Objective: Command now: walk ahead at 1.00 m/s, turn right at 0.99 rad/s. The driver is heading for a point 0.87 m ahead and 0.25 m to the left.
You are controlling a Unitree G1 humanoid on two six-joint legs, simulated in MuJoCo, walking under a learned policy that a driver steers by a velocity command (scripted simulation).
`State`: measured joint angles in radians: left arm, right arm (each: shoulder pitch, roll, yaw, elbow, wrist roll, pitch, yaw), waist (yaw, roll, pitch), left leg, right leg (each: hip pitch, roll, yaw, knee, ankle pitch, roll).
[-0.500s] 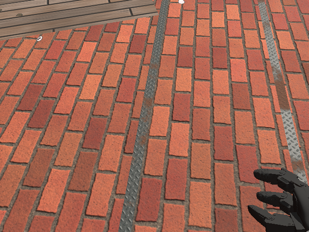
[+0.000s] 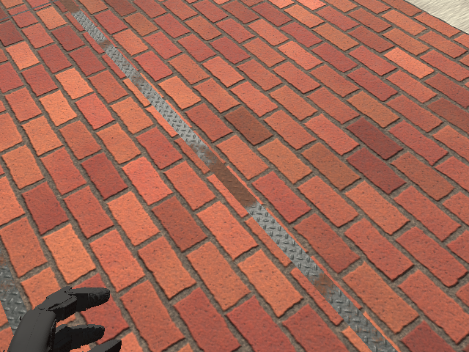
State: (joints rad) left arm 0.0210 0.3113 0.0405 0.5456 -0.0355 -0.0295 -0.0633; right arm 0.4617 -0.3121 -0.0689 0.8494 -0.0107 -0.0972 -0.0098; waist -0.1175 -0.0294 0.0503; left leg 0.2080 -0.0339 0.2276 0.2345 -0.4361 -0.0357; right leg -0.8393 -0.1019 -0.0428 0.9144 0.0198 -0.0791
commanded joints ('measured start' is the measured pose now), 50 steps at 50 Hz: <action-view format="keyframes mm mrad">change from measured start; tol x64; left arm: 1 -64 70 22 -76 -6 -22 -22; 50 349 130 36 54 92 -129 45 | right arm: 1 -76 -216 -35 -81 -3 -8 -18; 50 155 55 19 -148 25 60 -12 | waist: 1 102 97 46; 30 48 478 -265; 50 119 -356 -559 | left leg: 1 -166 234 -9 35 1313 44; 4 -339 283 -53 608 1590 87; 6 -912 35 -248 1355 -151 91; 21 -874 138 -195 541 748 73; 32 3 241 -1081 -26 -277 403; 48 -366 -18 -543 522 787 89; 50 -746 -187 -488 1260 -293 -13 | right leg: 1 274 130 -148 -114 2 -46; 6 1405 -182 667 -338 -207 -337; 13 542 -100 221 -742 -310 -133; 27 954 -120 -173 -228 1204 62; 30 1 247 109 836 -626 83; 50 1339 -380 693 -348 903 -259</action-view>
